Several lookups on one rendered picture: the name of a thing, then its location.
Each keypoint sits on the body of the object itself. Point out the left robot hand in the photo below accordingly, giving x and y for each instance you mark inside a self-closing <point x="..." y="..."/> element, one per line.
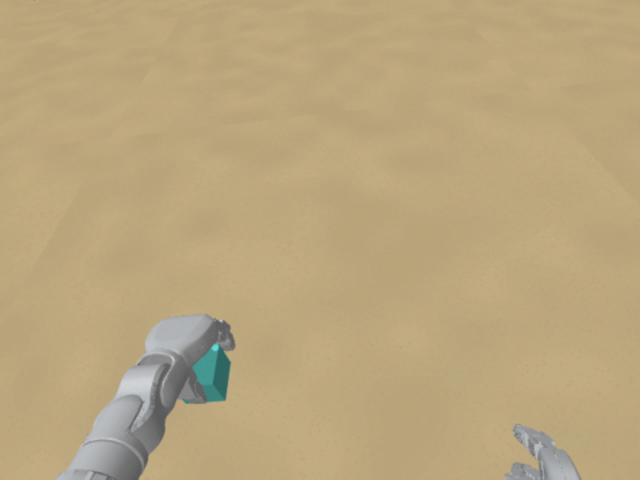
<point x="190" y="336"/>

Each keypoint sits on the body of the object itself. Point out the right robot hand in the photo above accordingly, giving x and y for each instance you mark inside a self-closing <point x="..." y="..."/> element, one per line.
<point x="554" y="464"/>

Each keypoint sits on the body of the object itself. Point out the left robot arm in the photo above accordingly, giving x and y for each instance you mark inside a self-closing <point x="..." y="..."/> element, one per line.
<point x="132" y="425"/>

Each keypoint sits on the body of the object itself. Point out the cube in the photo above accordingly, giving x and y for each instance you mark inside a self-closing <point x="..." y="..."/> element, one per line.
<point x="212" y="372"/>

